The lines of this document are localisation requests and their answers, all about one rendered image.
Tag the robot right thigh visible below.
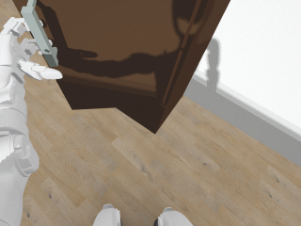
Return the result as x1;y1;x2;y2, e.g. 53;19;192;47
157;210;193;226

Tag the robot left upper arm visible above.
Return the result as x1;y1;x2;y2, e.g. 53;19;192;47
0;134;40;226

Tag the handle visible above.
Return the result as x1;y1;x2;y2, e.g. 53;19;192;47
21;0;58;67

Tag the robot left hand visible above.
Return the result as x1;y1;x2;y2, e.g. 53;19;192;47
0;17;63;81

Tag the cupboard door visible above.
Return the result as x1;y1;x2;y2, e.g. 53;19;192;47
12;0;197;110

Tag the right robot shin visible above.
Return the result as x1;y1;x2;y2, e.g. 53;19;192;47
162;207;173;215

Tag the left robot forearm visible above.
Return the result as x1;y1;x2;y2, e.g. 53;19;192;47
0;66;29;138

